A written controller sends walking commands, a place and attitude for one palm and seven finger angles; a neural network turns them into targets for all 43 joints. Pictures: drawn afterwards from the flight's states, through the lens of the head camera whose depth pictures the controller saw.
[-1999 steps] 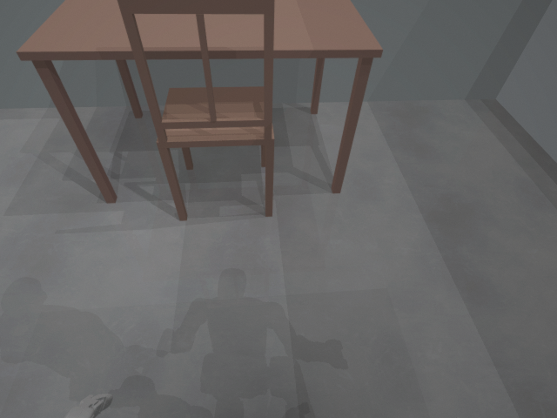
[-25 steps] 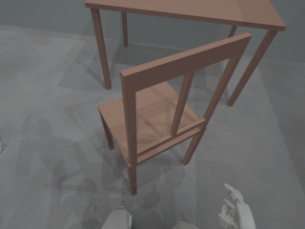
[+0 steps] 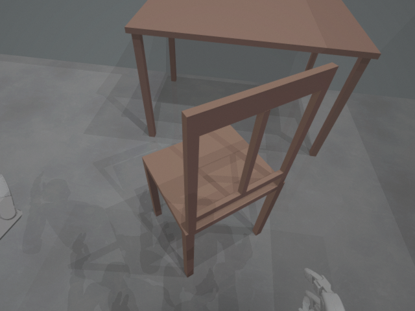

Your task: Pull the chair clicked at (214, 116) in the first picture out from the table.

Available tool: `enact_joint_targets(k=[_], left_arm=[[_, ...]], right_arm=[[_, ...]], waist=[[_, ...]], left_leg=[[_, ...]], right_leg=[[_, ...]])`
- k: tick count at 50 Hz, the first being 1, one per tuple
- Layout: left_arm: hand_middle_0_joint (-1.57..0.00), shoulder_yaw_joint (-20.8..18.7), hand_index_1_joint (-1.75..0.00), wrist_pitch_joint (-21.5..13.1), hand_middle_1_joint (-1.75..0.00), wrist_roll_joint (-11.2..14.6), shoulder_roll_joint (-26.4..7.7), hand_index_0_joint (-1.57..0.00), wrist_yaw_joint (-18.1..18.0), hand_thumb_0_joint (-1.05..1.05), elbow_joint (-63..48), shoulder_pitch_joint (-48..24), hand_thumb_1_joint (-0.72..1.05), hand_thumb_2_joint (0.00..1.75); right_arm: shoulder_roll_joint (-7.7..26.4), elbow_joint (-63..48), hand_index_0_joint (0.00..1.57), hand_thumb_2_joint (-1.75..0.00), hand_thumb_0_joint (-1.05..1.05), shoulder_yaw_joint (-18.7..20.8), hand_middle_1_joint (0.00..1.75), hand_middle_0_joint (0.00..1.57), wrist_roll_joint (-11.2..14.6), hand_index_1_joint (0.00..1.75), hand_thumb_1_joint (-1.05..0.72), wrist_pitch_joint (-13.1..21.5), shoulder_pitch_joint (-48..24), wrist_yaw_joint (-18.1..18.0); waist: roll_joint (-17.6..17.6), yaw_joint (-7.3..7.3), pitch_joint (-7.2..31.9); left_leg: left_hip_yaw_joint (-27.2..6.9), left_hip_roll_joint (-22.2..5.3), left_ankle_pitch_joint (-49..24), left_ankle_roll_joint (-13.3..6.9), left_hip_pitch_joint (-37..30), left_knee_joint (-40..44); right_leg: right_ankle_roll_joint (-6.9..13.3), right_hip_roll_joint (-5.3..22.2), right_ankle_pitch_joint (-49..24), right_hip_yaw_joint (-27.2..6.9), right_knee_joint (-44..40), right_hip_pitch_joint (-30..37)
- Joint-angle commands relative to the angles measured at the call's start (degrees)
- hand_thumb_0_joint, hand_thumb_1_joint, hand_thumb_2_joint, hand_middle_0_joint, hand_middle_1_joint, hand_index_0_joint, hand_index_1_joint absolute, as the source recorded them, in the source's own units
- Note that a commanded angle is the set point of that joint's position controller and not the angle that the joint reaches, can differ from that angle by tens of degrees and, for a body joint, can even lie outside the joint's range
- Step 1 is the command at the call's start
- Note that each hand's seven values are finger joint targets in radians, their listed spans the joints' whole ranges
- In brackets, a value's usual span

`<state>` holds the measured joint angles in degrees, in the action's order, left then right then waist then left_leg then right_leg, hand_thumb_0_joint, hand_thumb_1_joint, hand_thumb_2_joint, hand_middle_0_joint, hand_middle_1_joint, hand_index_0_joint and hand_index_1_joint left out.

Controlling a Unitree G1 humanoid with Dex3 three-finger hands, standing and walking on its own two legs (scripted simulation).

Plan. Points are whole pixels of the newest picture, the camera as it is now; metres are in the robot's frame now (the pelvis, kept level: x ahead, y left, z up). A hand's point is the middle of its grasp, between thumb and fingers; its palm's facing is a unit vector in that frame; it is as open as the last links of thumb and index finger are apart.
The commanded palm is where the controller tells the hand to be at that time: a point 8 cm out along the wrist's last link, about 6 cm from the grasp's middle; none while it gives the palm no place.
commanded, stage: stop stepping back and stand still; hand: left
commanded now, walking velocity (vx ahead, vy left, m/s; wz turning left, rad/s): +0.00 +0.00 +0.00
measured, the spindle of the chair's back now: (251, 157) +0.52 -0.10 -0.05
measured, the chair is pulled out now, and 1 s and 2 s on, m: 0.65 0.65 0.65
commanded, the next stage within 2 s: let the arm hang, fingers relaxed in 0.46 s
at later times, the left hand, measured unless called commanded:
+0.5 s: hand (15, 209) +0.21 +0.28 +0.17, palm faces +0.41 -0.79 -0.46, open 7.4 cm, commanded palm +0.15 +0.31 +0.18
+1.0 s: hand out of the picture +0.02 +0.21 -0.17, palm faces +0.01 -0.98 -0.22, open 7.0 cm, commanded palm none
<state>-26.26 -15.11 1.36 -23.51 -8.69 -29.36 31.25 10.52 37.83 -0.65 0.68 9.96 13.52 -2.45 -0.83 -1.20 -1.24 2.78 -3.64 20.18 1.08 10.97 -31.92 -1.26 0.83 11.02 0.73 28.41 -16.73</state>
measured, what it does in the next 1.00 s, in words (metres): stands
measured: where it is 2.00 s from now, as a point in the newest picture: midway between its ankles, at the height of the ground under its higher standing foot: outside the picture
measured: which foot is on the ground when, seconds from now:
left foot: down 0.00-1.00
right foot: down 0.00-1.00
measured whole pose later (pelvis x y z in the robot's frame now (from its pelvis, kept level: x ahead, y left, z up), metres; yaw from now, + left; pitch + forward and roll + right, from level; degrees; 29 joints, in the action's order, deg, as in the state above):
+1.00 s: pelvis +0.00 +0.01 +0.00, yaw +1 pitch -2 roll +0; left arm -0.3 2.4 -1.3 -12.9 -1.1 52.7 17.5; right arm 11.5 55.6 0.1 -1.1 -0.9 19.9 0.0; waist -1.6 -0.1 -3.8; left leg 2.6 -1.2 19.0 -0.3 9.2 -29.9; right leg -2.1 3.2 10.9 0.7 27.8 -15.2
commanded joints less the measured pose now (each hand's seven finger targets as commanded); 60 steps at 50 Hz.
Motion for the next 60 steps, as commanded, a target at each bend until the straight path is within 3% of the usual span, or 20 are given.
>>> enact_joint_targets(k=[1, 11, 16, 25, 27, 28, 29, 30, 32, 35, 36, 37, 41, 42, 45, 48, 50, 54, 57, 60], left_arm=[[-0.20, -6.55, -0.30, -1.44, -0.30, 0.76, -9.44, -0.20, -0.68, 0.00, -6.06, 0.63, 0.90, 0.90], [-0.20, -4.99, -0.30, -1.86, -0.30, -0.31, -10.19, -0.20, -1.35, 0.00, -12.50, -1.92, 0.90, 0.90], [-0.20, -5.18, -0.30, -2.04, -0.30, -0.08, -9.73, -0.20, -1.15, 0.00, -9.70, -0.80, 0.90, 0.90], [-0.20, -4.33, -0.30, -1.40, -0.30, 0.32, -8.75, -0.20, -0.60, 0.00, -7.76, -1.49, 0.90, 0.90], [-0.20, -4.07, -0.30, -1.36, -0.30, 0.20, -8.83, -0.20, -0.66, 0.00, -9.61, -1.83, 0.90, 0.90], [-0.20, 19.36, -0.30, 8.37, -0.30, -5.64, -0.04, -0.20, 7.06, 0.00, 34.49, -6.17, 0.90, 0.90], [-0.20, 18.40, -0.30, 13.00, -0.30, -4.68, 2.89, -0.20, 8.06, 0.00, 36.42, -5.64, 0.90, 0.90], [-0.20, 19.49, -0.30, 14.35, -0.30, -4.52, 4.94, -0.20, 8.26, 0.00, 36.49, -4.95, 0.90, 0.90], [-0.20, 20.51, -0.30, 14.53, -0.30, -3.81, 4.79, -0.20, 8.47, 0.00, 41.77, -8.46, 0.90, 0.90], [-0.20, 21.27, -0.30, 14.47, -0.30, -3.76, 1.84, -0.20, 7.85, 0.00, 50.95, -12.43, 0.90, 0.90], [-0.20, 21.74, -0.30, 14.79, -0.30, -3.61, 1.37, -0.20, 7.61, 0.00, 54.11, -14.30, 0.90, 0.90], [-0.20, 22.22, -0.30, 15.03, -0.30, -3.30, 1.37, -0.20, 7.53, 0.00, 56.90, -15.25, 0.90, 0.90], [-0.20, 24.08, -0.30, 15.75, -0.30, -2.47, 2.07, -0.20, 7.34, 0.00, 67.77, -16.02, 0.90, 0.90], [-0.20, 24.39, -0.30, 15.84, -0.30, -2.33, 2.39, -0.20, 7.31, 0.00, 70.28, -15.53, 0.90, 0.90], [-0.20, 23.97, -0.30, 15.85, -0.30, -2.53, 4.64, -0.20, 7.17, 0.00, 75.22, -13.95, 0.90, 0.90], [-0.20, 24.83, -0.30, 15.94, -0.30, -2.51, 4.59, -0.20, 7.35, 0.00, 78.65, -14.58, 0.90, 0.90], [-0.20, 25.06, -0.30, 15.75, -0.30, -2.51, 4.69, -0.20, 7.37, 0.00, 80.54, -14.43, 0.90, 0.90], [-0.20, 25.32, -0.30, 15.42, -0.30, -2.29, 4.91, -0.20, 7.17, 0.00, 83.14, -14.42, 0.90, 0.90], [-0.20, 25.50, -0.30, 15.22, -0.30, -2.09, 5.12, -0.20, 6.98, 0.00, 84.68, -13.64, 0.90, 0.90], [-0.20, 25.71, -0.30, 14.81, -0.30, -1.94, 5.84, -0.20, 6.77, 0.00, 86.17, -12.91, 0.90, 0.90]], right_arm=[[7.88, -9.48, 0.20, -0.90, 0.00, 3.27, 0.30, 0.20, 0.49, 0.30, -0.90, 2.16, -4.98, -1.16], [8.14, -10.02, 0.20, -0.90, 0.00, 3.54, 0.30, 0.20, 0.24, 0.30, -0.90, 3.05, -5.16, -1.40], [7.92, -9.88, 0.20, -0.90, 0.00, 3.68, 0.30, 0.20, 0.32, 0.30, -0.90, 2.31, -4.77, -1.19], [7.94, -10.35, 0.20, -0.90, 0.00, 3.58, 0.30, 0.20, 0.34, 0.30, -0.90, 0.52, -5.53, -0.94], [7.86, -10.47, 0.20, -0.90, 0.00, 3.57, 0.30, 0.20, 0.38, 0.30, -0.90, 0.47, -5.70, -1.08], [18.51, 3.50, 0.20, -0.90, 0.00, 7.15, 0.30, 0.20, -0.75, 0.30, -0.90, 1.11, -4.56, 3.94], [13.02, 2.97, 0.20, -0.90, 0.00, 6.60, 0.30, 0.20, -0.70, 0.30, -0.90, -2.97, -1.55, 3.84], [12.09, 2.01, 0.20, -0.90, 0.00, 5.93, 0.30, 0.20, -0.92, 0.30, -0.90, -4.13, -1.25, 3.66], [11.05, 1.89, 0.20, -0.90, 0.00, 4.64, 0.30, 0.20, -1.43, 0.30, -0.90, -5.58, -2.03, 3.42], [11.23, 2.25, 0.20, -0.90, 0.00, 4.09, 0.30, 0.20, -1.82, 0.30, -0.90, -7.11, -0.20, 3.14], [10.72, 3.08, 0.20, -0.90, 0.00, 3.98, 0.30, 0.20, -1.60, 0.30, -0.90, -7.74, 0.90, 2.97], [10.67, 4.28, 0.20, -0.90, 0.00, 3.80, 0.30, 0.20, -1.63, 0.30, -0.90, -8.08, 1.39, 2.80], [10.72, 8.32, 0.20, -0.90, 0.00, 2.63, 0.30, 0.20, -1.86, 0.30, -0.90, -8.21, -0.11, 2.42], [10.38, 9.30, 0.20, -0.90, 0.00, 2.45, 0.30, 0.20, -1.84, 0.30, -0.90, -8.28, 0.05, 2.28], [8.91, 11.53, 0.20, -0.90, 0.00, 2.61, 0.30, 0.20, -1.86, 0.30, -0.90, -8.53, 2.58, 1.85], [8.98, 13.23, 0.20, -0.90, 0.00, 2.85, 0.30, 0.20, -1.58, 0.30, -0.90, -9.33, 4.84, 1.93], [8.74, 14.48, 0.20, -0.90, 0.00, 2.97, 0.30, 0.20, -1.50, 0.30, -0.90, -9.57, 7.02, 1.97], [7.51, 17.08, 0.20, -0.90, 0.00, 2.75, 0.30, 0.20, -1.43, 0.30, -0.90, -9.44, 10.84, 1.83], [6.64, 18.74, 0.20, -0.90, 0.00, 2.40, 0.30, 0.20, -1.32, 0.30, -0.90, -9.09, 11.98, 1.68], [6.06, 20.28, 0.20, -0.90, 0.00, 2.14, 0.30, 0.20, -1.18, 0.30, -0.90, -8.64, 12.80, 1.38]], waist=[[3.35, 0.31, 3.48], [7.30, 0.72, 4.64], [5.81, 0.54, 4.68], [2.08, 0.39, 3.58], [4.14, 0.37, 4.27], [4.75, -2.52, 0.51], [2.03, -1.22, 5.55], [4.51, -0.93, 4.56], [-0.12, 0.41, 5.84], [-13.53, 0.17, 7.22], [-14.50, -0.29, 6.66], [-12.28, -0.40, 6.20], [9.78, 1.14, 1.49], [12.97, 1.42, 0.81], [14.90, 1.49, 0.27], [7.35, 1.46, -3.69], [2.70, 1.00, -4.41], [-2.61, 0.36, -3.61], [-0.47, 0.49, -2.22], [-2.31, 0.35, 0.13]], left_leg=[[-4.25, -3.32, -3.48, -3.59, 4.16, 11.80], [-3.85, -2.93, -11.28, -3.16, 2.43, 11.84], [-3.04, -2.82, -17.96, -2.39, 0.68, 10.22], [-2.62, -2.57, -12.46, -2.84, 1.50, 10.98], [-2.46, -2.36, -12.51, -2.81, 0.98, 11.28], [-3.18, -1.17, -28.69, -3.55, 4.48, 0.55], [-2.44, -1.73, -27.18, -2.05, 2.69, 1.90], [-3.52, -2.63, -22.12, -2.25, 3.54, 3.28], [-7.34, -3.67, -16.88, -4.50, 6.87, 3.73], [-5.85, 0.21, -18.55, -3.56, 5.11, -0.61], [-4.86, 1.29, -17.62, -3.20, 3.90, -0.66], [-4.95, 1.02, -18.35, -3.10, 2.25, 0.50], [-6.40, -1.66, -20.08, -3.28, 2.60, 8.50], [-6.10, -2.04, -17.91, -3.19, 3.07, 9.94], [-5.91, -2.31, -9.70, -3.32, 3.98, 11.85], [-6.66, -2.41, 2.83, -3.73, 6.95, 14.17], [-6.08, -1.87, 5.26, -3.82, 6.47, 13.68], [-5.35, -1.43, 1.02, -4.01, 4.22, 12.35], [-4.86, -1.51, -4.13, -4.05, 2.60, 11.96], [-3.98, -1.57, -12.26, -3.73, -0.50, 10.35]], right_leg=[[1.20, 2.85, -2.73, -4.70, -5.25, 6.88], [1.44, 3.00, -11.79, -3.32, -3.42, 10.38], [1.73, 3.23, -17.19, -2.59, -3.06, 10.83], [1.37, 3.15, -14.11, -3.43, -5.07, 10.71], [1.47, 3.15, -14.44, -3.57, -4.88, 11.18], [3.19, 6.22, -27.40, -1.34, 6.43, 0.97], [2.89, 5.69, -19.46, -1.74, 5.58, 1.21], [2.20, 4.71, -10.68, -0.86, 6.01, -0.75], [1.45, 4.00, -3.70, -0.06, 5.28, 0.88], [3.69, 7.28, -14.92, -5.00, 1.83, 5.66], [4.73, 8.15, -15.65, -5.40, 1.16, 5.57], [4.70, 8.06, -15.52, -5.38, 1.20, 4.83], [2.17, 4.02, -6.10, -3.52, 0.55, 5.13], [2.05, 3.54, -3.35, -3.03, -0.05, 5.68], [2.38, 2.92, -0.27, -2.00, -1.78, 6.50], [2.42, 2.94, 4.18, -2.41, -4.50, 5.21], [2.62, 3.31, 6.76, -3.80, -6.31, 3.63], [2.60, 3.95, 6.79, -4.69, -7.65, 2.77], [2.55, 4.13, 2.83, -4.36, -7.15, 3.78], [2.64, 4.59, -5.64, -4.22, -5.67, 5.29]])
